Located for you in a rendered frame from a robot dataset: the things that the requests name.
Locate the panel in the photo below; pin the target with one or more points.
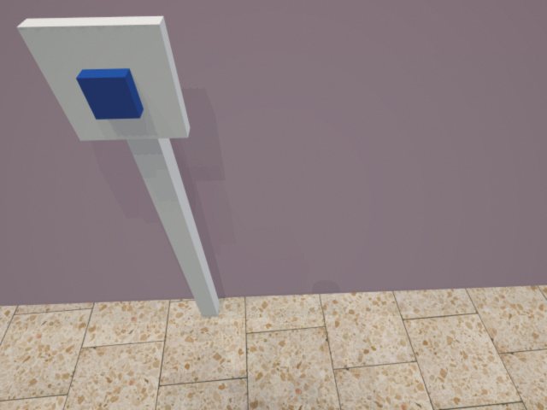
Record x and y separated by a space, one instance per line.
62 47

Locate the button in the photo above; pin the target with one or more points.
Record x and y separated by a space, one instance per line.
111 93

